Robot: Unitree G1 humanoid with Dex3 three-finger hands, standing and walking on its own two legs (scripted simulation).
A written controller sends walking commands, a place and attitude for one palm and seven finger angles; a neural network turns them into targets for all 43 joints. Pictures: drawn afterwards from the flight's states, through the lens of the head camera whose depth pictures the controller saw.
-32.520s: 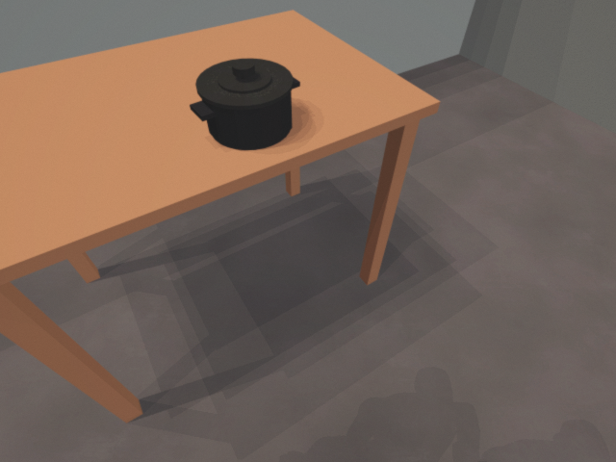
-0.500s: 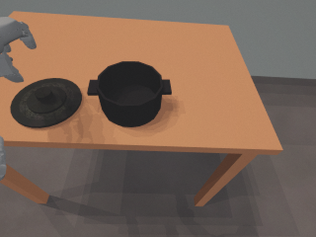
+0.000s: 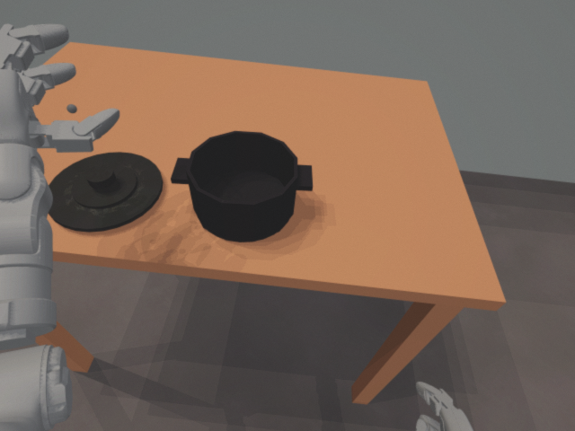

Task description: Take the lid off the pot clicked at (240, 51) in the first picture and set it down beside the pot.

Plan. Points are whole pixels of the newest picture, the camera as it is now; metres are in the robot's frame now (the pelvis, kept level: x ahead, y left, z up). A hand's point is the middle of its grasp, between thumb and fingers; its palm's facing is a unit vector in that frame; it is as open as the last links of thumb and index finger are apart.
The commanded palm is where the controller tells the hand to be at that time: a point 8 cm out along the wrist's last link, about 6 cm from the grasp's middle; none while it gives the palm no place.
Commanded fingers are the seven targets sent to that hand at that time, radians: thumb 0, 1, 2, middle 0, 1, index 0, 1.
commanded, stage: draw the hand back to the body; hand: left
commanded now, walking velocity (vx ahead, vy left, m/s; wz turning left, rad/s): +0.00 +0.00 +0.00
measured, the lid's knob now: (101, 176) +0.49 +0.35 +0.05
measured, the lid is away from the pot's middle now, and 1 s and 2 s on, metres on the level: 0.25 0.25 0.25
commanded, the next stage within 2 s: step back with the hand held close in 1.48 s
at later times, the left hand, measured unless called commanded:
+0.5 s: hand (80, 164) +0.32 +0.24 +0.23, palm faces +0.52 -0.83 -0.20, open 8.6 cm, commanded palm +0.26 +0.27 +0.24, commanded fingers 0.00 0.78 0.88 -0.22 -0.36 -0.22 -0.36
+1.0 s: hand (69, 240) +0.23 +0.21 +0.23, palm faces +0.50 -0.83 -0.23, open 7.4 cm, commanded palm +0.17 +0.24 +0.23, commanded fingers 0.00 0.90 0.90 -0.20 -0.30 -0.20 -0.30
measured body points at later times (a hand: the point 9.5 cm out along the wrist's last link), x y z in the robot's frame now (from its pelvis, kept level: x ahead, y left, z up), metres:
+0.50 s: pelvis +0.00 -0.06 +0.00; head -0.01 -0.08 +0.45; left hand +0.28 +0.28 +0.24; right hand +0.18 -0.30 -0.09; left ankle -0.02 +0.06 -0.74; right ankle -0.01 -0.13 -0.74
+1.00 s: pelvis -0.01 -0.06 +0.00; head -0.03 -0.08 +0.45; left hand +0.19 +0.25 +0.24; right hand +0.18 -0.28 -0.09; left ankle -0.02 +0.06 -0.74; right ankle -0.01 -0.13 -0.74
